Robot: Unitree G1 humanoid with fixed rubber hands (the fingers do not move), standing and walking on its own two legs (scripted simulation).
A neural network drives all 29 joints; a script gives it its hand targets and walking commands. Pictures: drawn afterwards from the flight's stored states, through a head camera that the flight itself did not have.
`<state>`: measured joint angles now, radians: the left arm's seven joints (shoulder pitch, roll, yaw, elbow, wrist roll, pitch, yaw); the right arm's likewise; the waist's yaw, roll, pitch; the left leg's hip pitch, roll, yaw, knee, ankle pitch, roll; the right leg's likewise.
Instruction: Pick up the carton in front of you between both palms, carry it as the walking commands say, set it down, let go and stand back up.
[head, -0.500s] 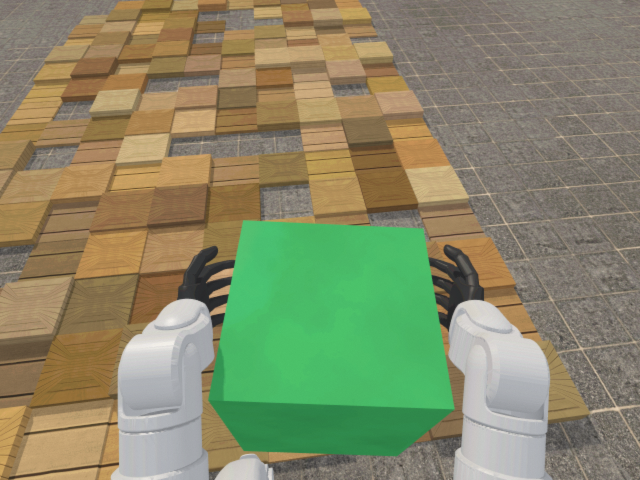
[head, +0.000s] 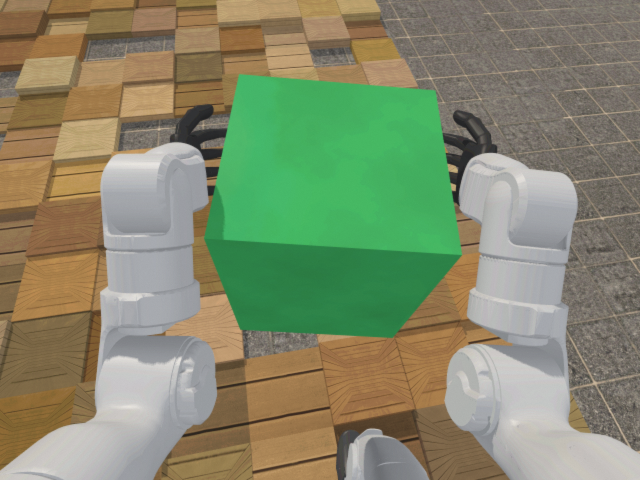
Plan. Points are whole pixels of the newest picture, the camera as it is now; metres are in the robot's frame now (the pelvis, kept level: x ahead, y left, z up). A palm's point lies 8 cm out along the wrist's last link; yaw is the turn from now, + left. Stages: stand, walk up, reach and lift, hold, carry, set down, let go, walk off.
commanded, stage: carry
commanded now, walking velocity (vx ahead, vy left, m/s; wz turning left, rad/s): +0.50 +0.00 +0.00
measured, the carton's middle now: (326, 224) +0.39 -0.01 +0.08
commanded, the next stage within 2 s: none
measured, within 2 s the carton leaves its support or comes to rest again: neither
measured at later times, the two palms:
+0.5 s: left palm (227, 0) +0.77 +0.13 +0.15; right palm (415, 6) +0.76 -0.17 +0.15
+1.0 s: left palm out of the picture +1.09 +0.16 +0.09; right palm out of the picture +1.14 -0.14 +0.10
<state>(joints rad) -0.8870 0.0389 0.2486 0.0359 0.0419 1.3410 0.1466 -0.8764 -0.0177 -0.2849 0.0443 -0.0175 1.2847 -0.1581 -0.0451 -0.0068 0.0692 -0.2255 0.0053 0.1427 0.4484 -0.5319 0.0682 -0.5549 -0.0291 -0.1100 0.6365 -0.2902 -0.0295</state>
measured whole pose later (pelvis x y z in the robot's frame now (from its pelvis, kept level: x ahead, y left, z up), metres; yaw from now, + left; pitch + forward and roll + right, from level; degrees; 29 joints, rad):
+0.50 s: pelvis +0.37 -0.01 -0.02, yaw -1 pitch +5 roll +1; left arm -0.86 0.05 0.27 0.01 0.00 1.32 0.17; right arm -0.85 0.04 -0.28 0.01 -0.09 1.26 -0.14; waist -0.04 -0.03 0.04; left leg -0.48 -0.02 0.14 0.62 -0.22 0.10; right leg -0.36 0.01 0.01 1.31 -0.36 0.01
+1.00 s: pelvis +0.75 -0.03 +0.01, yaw +0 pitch +7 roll +1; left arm -0.60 -0.04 0.21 0.01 0.05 1.16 0.14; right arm -0.66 0.08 -0.28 0.04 -0.11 1.15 -0.10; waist 0.11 -0.02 0.05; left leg -0.54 0.04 0.04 0.53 -0.13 0.02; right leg -0.17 -0.02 -0.05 0.49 -0.44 -0.01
